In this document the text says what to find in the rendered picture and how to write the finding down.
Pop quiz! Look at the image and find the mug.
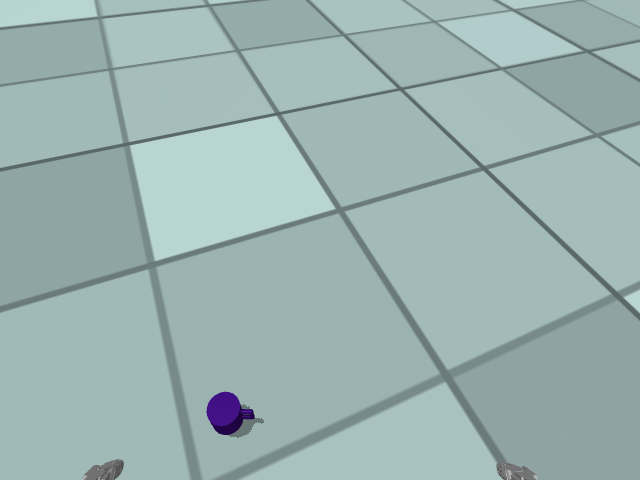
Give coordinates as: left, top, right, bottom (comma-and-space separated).
207, 392, 255, 435

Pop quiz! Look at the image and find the left robot hand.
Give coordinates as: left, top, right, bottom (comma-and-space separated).
83, 459, 124, 480

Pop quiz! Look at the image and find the right robot hand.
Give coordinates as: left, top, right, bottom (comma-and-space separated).
496, 462, 538, 480

